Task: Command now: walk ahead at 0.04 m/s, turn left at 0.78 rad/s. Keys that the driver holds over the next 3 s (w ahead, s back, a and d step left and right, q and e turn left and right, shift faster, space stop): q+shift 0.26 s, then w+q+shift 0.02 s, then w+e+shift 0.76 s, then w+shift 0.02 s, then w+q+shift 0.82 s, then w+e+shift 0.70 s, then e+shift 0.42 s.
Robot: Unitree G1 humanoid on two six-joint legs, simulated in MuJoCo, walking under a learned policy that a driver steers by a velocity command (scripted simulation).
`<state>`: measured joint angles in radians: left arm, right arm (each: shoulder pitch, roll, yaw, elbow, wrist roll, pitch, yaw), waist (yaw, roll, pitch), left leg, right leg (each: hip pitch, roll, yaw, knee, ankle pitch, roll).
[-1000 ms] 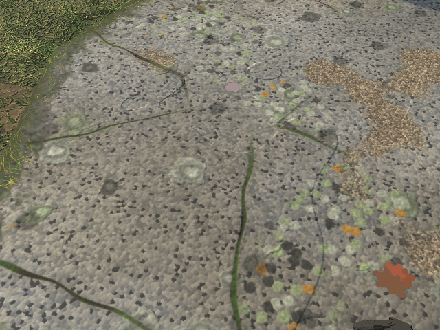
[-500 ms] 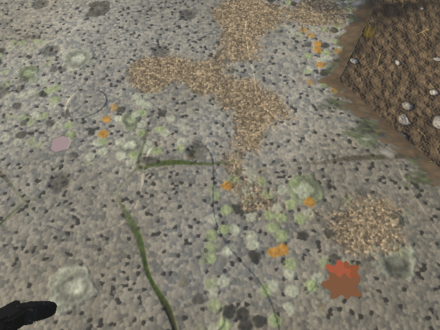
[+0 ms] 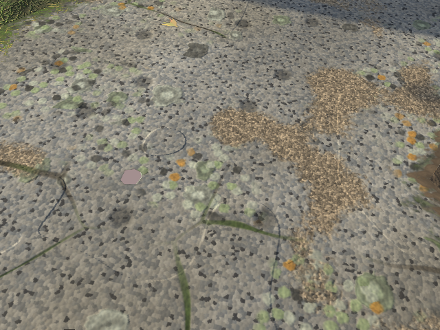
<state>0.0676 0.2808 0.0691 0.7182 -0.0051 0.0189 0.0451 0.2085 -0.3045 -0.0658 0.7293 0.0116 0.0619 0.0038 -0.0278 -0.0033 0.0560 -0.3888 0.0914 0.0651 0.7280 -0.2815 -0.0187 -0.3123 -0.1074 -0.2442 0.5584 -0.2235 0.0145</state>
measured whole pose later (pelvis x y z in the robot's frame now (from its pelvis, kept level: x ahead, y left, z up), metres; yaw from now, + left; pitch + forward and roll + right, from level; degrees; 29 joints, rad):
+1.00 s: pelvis +0.40 +0.00 +0.00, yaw -7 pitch +5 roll +2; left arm 0.55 0.29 0.07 0.88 -0.01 -0.06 -0.01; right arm -0.03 -0.29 0.01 0.57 -0.04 -0.05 0.04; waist 0.14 0.01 0.02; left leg -0.66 0.00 -0.02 0.57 -0.08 -0.02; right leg 0.16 0.08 0.31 0.23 -0.43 -0.13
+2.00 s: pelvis +1.29 -0.04 +0.00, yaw +21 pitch -1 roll +1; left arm 0.19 0.23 -0.02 0.69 0.05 -0.07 -0.01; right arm 0.34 -0.32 -0.05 0.82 -0.03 -0.03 0.01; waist 0.00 0.00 0.05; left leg -0.24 -0.21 0.04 0.53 -0.26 0.19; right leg -0.54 -0.13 0.07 1.31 -0.32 0.01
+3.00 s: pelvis +2.17 +0.09 +0.01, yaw -26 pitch +1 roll +3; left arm 0.10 0.37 0.09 0.58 -0.02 0.04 -0.01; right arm 0.15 -0.32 -0.08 0.76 0.02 -0.06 -0.03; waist -0.05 -0.02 0.13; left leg -0.12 0.04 0.27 0.41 -0.27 0.00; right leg -0.65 -0.08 -0.04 0.82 -0.12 0.02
